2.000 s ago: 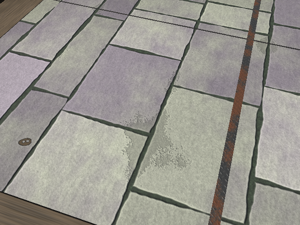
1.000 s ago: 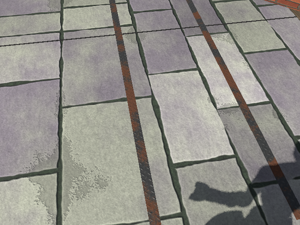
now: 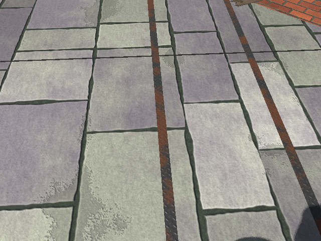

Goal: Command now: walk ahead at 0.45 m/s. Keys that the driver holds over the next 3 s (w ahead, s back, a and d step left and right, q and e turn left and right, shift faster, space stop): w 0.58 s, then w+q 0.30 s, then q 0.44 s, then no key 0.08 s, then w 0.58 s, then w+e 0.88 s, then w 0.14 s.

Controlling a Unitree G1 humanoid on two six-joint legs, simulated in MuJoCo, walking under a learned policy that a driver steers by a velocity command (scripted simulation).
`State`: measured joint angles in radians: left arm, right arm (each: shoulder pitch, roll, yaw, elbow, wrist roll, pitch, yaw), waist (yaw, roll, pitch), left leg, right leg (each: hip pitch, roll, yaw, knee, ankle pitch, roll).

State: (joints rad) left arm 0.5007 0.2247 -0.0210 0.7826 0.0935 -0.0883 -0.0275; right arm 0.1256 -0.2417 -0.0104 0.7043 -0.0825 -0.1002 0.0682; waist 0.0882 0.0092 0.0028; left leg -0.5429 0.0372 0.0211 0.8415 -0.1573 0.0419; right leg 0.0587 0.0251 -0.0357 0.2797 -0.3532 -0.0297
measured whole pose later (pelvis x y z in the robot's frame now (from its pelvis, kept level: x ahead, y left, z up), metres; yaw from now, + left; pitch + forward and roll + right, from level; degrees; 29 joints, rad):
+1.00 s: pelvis +0.55 +0.07 -0.15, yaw +11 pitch +4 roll -3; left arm 0.32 0.28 0.08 0.94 -0.01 -0.04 0.03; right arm 0.05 -0.26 -0.06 0.71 0.01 -0.05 0.03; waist 0.05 0.02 0.00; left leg -0.56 0.02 -0.01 0.59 -0.08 0.06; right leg -0.07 -0.06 -0.19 0.53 -0.45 0.05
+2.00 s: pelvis +0.85 +0.22 -0.14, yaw +27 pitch +3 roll +0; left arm 0.41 0.28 0.07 0.92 -0.02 -0.06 0.00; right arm 0.04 -0.26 -0.06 0.69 0.01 -0.08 0.02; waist 0.09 -0.02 0.01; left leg -0.42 -0.01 0.02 0.53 -0.15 0.05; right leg -0.12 -0.04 0.07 0.62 -0.46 0.01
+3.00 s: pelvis +1.39 +0.41 -0.15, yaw -2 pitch +2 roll +1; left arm 0.37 0.30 0.08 0.75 -0.02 -0.03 0.01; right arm 0.05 -0.27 -0.04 0.70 -0.01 -0.13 0.02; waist 0.07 -0.02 0.01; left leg -0.47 -0.04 -0.02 0.53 -0.12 0.01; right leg -0.14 0.09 0.22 0.72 -0.51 -0.05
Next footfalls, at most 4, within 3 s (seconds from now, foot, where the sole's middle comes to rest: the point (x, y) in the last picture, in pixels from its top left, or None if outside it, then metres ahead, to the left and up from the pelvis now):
0.06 left None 0.11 0.11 -0.77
0.50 right None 0.46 -0.10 -0.91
0.98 left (139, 209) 0.69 0.19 -0.91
1.54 right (174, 186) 0.83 0.03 -0.91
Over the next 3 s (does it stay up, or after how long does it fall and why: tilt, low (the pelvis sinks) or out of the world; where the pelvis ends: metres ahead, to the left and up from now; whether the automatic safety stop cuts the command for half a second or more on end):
stays up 1.39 0.41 -0.15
